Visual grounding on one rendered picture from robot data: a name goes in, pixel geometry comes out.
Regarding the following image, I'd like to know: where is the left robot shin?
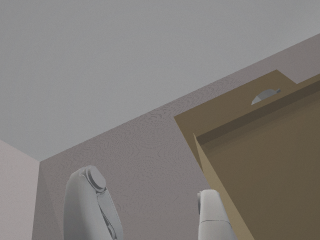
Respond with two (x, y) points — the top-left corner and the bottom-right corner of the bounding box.
(68, 180), (124, 240)

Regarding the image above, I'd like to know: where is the table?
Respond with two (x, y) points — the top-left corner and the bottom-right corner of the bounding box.
(174, 69), (320, 240)

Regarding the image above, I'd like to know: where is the pot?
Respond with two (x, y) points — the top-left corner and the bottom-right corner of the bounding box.
(251, 89), (281, 105)

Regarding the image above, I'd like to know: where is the robot right thigh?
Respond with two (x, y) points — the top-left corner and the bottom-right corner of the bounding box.
(197, 189), (235, 240)

